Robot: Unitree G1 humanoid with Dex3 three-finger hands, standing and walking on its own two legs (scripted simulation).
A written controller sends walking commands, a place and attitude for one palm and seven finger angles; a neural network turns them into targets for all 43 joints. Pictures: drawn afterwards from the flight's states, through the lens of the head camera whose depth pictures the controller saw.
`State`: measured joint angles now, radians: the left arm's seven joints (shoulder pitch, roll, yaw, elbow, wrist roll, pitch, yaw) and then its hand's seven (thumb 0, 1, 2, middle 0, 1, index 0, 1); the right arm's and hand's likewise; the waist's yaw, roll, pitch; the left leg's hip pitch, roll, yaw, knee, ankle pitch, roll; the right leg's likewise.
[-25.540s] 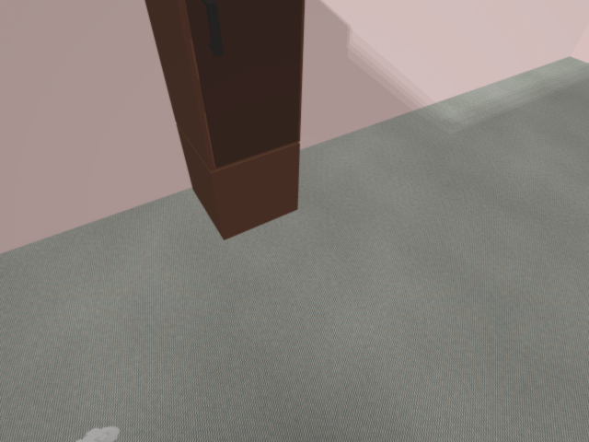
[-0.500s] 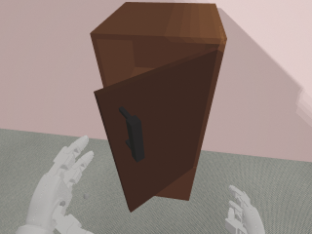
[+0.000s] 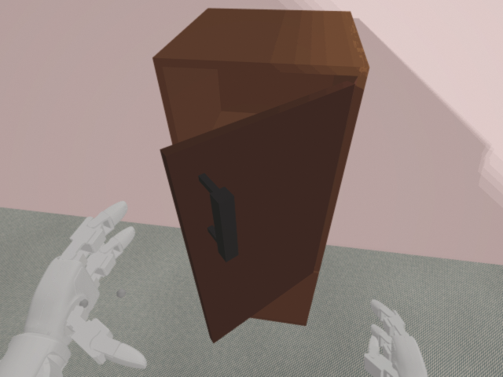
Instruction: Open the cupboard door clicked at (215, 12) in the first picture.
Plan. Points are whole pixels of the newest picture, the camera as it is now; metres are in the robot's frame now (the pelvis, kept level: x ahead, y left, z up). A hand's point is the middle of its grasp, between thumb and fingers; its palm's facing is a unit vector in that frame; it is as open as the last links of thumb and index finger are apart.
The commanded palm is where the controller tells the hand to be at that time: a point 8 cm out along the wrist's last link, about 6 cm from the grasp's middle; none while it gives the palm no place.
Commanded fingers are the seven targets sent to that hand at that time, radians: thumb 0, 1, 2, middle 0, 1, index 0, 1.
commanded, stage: draw the hand back to the body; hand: left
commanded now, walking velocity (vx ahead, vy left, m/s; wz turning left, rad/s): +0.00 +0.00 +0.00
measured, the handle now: (217, 217) +0.30 +0.09 +0.14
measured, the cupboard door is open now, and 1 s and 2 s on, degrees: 44 44 44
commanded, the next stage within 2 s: step back with the hand held close in 1.10 s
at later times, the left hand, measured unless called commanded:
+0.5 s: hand (88, 258) +0.21 +0.23 +0.16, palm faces +0.39 -0.84 -0.39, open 11.8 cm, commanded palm +0.15 +0.28 +0.18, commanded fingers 0.00 0.55 0.75 -0.19 -0.30 -0.19 -0.30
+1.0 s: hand (73, 252) +0.21 +0.25 +0.17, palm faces +0.44 -0.81 -0.38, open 7.5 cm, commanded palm +0.16 +0.29 +0.19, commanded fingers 0.00 0.90 0.90 -0.20 -0.30 -0.20 -0.30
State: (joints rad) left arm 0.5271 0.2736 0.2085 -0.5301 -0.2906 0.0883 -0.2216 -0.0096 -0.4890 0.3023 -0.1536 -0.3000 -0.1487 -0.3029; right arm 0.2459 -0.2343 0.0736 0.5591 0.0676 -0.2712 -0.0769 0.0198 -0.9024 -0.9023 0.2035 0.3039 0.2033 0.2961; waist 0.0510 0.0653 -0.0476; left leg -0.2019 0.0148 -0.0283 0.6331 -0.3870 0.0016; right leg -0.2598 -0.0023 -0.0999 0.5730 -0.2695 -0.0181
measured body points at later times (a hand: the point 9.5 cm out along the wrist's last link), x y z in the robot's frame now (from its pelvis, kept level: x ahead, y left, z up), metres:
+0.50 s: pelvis +0.02 +0.00 +0.01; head +0.01 -0.02 +0.46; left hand +0.18 +0.27 +0.19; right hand +0.20 -0.21 -0.07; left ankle -0.03 +0.12 -0.73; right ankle +0.03 -0.11 -0.73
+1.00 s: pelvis +0.01 +0.00 +0.02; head +0.00 -0.02 +0.46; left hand +0.18 +0.29 +0.19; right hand +0.20 -0.23 -0.07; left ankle -0.03 +0.12 -0.73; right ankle +0.03 -0.11 -0.73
